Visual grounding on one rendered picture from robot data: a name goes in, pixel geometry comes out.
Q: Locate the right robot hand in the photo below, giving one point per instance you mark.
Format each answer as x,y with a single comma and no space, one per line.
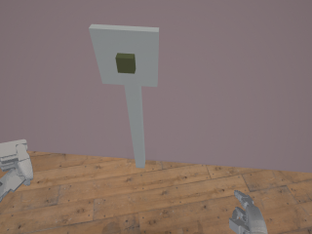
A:
249,220

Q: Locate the left robot hand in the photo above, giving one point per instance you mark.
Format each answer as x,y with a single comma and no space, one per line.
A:
14,160

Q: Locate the panel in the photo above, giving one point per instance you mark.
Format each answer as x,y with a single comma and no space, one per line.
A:
143,42

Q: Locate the button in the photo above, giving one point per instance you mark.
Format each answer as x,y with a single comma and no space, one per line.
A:
126,63

